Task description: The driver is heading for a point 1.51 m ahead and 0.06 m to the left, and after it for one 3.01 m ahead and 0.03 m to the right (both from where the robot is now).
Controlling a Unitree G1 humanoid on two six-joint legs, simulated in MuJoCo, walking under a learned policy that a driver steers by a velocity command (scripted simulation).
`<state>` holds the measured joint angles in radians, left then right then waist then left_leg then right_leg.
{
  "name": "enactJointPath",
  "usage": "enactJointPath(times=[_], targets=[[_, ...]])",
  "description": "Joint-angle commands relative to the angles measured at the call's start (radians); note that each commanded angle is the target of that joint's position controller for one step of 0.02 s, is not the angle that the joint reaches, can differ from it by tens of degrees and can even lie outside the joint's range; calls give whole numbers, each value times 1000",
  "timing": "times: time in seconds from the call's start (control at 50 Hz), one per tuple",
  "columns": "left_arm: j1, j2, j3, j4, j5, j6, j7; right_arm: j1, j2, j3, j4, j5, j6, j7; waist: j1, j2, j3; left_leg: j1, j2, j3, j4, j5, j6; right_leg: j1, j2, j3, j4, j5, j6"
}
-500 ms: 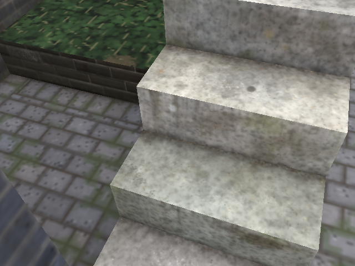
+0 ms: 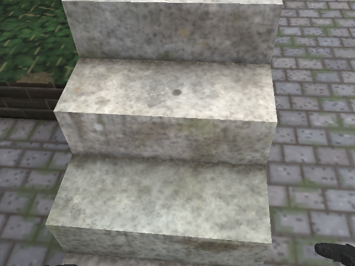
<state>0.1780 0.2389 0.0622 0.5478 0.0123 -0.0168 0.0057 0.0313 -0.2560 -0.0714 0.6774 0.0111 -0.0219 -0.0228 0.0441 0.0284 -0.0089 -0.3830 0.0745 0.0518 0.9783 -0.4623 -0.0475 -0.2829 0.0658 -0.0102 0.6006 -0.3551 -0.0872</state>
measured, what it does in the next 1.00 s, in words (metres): climbs: left foot 0.20 m higher, then right foot 0.18 m higher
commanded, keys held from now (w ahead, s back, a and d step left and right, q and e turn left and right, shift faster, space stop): w+e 0.06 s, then w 0.94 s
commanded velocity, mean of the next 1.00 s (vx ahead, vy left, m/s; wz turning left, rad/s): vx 0.49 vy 0.00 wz -0.17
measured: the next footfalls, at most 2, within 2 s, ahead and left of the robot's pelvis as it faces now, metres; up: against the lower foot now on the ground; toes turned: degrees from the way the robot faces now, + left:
left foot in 0.40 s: +0.31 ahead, +0.11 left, +0.20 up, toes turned -3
right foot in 0.74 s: +0.34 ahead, -0.15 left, +0.38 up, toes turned -10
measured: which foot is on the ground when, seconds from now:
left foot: up 0.00-0.38, down 0.40-1.00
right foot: down 0.00-0.42, up 0.44-0.72, down 0.74-0.96, up 0.98-1.00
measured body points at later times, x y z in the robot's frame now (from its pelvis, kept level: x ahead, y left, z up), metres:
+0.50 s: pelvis +0.18 +0.04 +0.10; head +0.19 +0.03 +0.55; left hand +0.27 +0.29 -0.04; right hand +0.31 -0.20 +0.00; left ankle +0.27 +0.11 -0.53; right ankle +0.01 -0.09 -0.51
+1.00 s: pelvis +0.38 -0.04 +0.23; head +0.46 -0.01 +0.68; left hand +0.75 +0.00 +0.21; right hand +0.13 -0.16 +0.15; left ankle +0.28 +0.12 -0.52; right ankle +0.29 -0.13 -0.44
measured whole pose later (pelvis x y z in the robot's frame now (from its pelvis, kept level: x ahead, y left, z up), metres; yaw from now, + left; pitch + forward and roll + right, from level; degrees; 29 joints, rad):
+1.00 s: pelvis +0.38 -0.04 +0.23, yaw -11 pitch +7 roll -5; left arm -0.22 0.20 -0.03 0.53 -0.03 -0.12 -0.08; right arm 0.73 -0.10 0.00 1.02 -0.02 -0.02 -0.04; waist -0.21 -0.01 0.02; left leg -0.06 0.13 -0.04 0.26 -0.20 0.00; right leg -0.48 0.06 -0.11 0.98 -0.44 0.04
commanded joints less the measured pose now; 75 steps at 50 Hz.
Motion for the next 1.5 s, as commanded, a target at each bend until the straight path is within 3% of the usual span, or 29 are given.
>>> enactJointPath(times=[0.02,0.06,0.22,0.3,0.34,0.38,0.42,0.44,0.46,0.48,0.52,0.56,0.64,0.74,0.92,0.96,1.0,1.02,1.06,1.08,1.14,1.16,1.22,1.28,1.3,1.32,1.36,1.42,1.5], targets=[[158,164,45,-23,14,-14,16,-75,-77,-13,-75,7,-61,34,42,-131,-106,-557,-60,-118,607,-81,-18,430,-375,608,-289,294,-313],[214,125,32,15,12,-6,14,-81,-27,7,-70,-25,-75,28,33,-49,-16,-651,-33,-77,720,-30,-9,356,-323,507,-268,341,-229],[374,24,-32,267,-9,12,9,-94,159,133,-179,26,-70,31,-1,-112,135,-1223,-31,-26,1525,-107,50,246,-327,422,-314,17,-140],[275,62,-42,283,-39,5,52,-221,172,177,-332,-49,-66,6,-47,-126,107,-718,13,42,959,259,28,-261,-232,309,-581,90,-135],[287,116,-20,316,-70,28,73,-190,148,183,-353,-49,-66,-11,-92,-176,-42,-308,-19,171,523,133,75,-157,-197,168,-644,597,-123],[337,218,-5,351,-22,-8,78,87,5,103,-264,-16,-83,1,-209,-341,-292,-38,-153,184,439,-56,123,193,-276,146,-310,1996,-127],[251,241,15,338,6,-27,83,419,-160,50,-145,-34,-59,29,-312,-212,-400,166,-78,-226,3,-57,217,286,-289,186,188,1980,-121],[255,54,-2,308,-25,-47,39,579,-279,17,-7,-87,-38,22,-246,534,-461,454,205,-931,-568,64,407,-109,61,251,609,591,-48],[218,42,-3,317,-5,-74,-22,522,-160,29,11,-71,-25,-3,-234,385,-475,424,320,-1311,-744,-160,440,-279,180,436,1112,161,0],[70,17,-6,234,-20,-72,-58,423,-60,51,62,-9,-17,-9,-182,157,-197,254,284,-1149,-725,-420,370,-467,112,356,1253,126,-12],[-64,-68,-56,124,-22,-46,-56,318,96,79,165,-8,-21,13,-51,-103,144,-117,213,-697,-549,-354,268,-588,28,231,1294,166,-62],[52,-104,-85,122,-39,-33,-62,280,224,111,227,-35,-33,21,51,-46,127,-157,135,-420,-563,-138,212,-614,19,219,1461,167,-84],[26,-79,-109,108,-40,-44,-47,218,93,83,199,-47,-41,39,65,-76,140,-255,44,-36,-664,126,210,-585,1,115,1108,306,-3],[-164,-24,-100,58,-17,-57,3,477,-6,65,233,-31,-83,2,-84,58,63,145,109,-124,-739,296,294,-778,-40,-23,916,342,95],[-694,-88,-118,-173,-56,-119,-90,1020,50,55,365,-18,-23,-14,-339,183,3,1210,213,-311,-613,1197,271,-1176,-42,-167,556,-226,159],[-659,-85,-106,-197,-40,-136,-96,980,63,61,389,-37,-2,-19,-285,236,-73,1111,163,-245,-552,1654,220,-807,35,-209,323,-217,143],[-180,-23,-56,-71,-39,-127,-82,546,-84,33,247,-43,4,-23,29,285,-208,465,104,-244,-293,1879,170,206,-44,-10,-330,309,66],[45,68,3,55,-35,-93,-51,383,-163,-3,170,-13,-10,-19,113,208,-209,182,43,-191,4,1591,118,526,-69,-65,-467,781,47],[58,84,-23,194,-4,15,-24,448,-8,17,144,33,-44,7,1,-282,-26,-800,-223,-52,1175,-453,8,886,-360,33,-476,1483,3],[19,113,-20,199,30,36,-29,480,-3,20,107,77,-58,16,-34,-356,-196,-1190,-199,-45,1544,-655,11,1201,-506,30,36,1961,-80],[-37,103,-6,239,-27,35,-48,297,124,123,-75,78,-52,52,-92,-131,-205,-1487,-66,12,1485,-552,84,1167,-426,-85,-33,1235,-33],[246,84,-1,320,8,38,-37,28,215,182,-123,23,-84,68,105,-2,-199,-1485,-100,180,1378,-609,80,1262,-385,-30,54,1749,-26],[-29,256,40,246,-22,-39,8,251,90,175,-135,1,-43,112,-153,-100,-399,-941,66,-89,776,-453,150,923,-426,9,-21,1238,-49],[-288,315,67,131,-27,-34,-19,431,-26,114,-74,-83,-16,60,-319,-104,-320,214,-223,184,314,-96,125,67,-380,-60,-79,1907,-114],[-41,206,55,133,-81,-71,-55,372,-70,104,-20,-77,-54,69,-153,222,-334,773,-82,-195,119,22,287,-523,-199,23,488,1198,-6],[36,220,36,207,-84,-69,-90,384,-95,59,-29,-35,-53,57,-178,339,-558,742,73,-454,-161,187,375,-346,-85,89,694,223,33],[40,216,32,200,-127,-74,-122,342,-15,70,-45,-27,-27,61,-156,18,-579,575,149,-468,-209,88,409,-377,-94,142,976,-83,-6],[64,106,-4,172,-85,-1,-92,36,72,84,-30,-25,-23,46,-29,4,-29,-222,82,-332,-213,-350,283,-299,-74,-17,908,-224,57],[230,43,-26,177,-62,-7,-66,-6,-3,52,-12,-21,-38,24,79,61,69,-521,57,-194,-187,-469,235,-149,-40,-67,761,-25,66]])
Velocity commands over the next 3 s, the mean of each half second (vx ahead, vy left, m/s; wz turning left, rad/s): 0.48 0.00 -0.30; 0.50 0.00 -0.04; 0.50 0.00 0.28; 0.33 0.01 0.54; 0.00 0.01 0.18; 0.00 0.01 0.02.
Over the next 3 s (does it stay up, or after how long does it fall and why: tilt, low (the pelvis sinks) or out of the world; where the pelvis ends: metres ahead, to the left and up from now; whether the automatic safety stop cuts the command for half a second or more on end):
stays up -0.32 -0.47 -0.03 its command is cut before an obstacle after 1.8 s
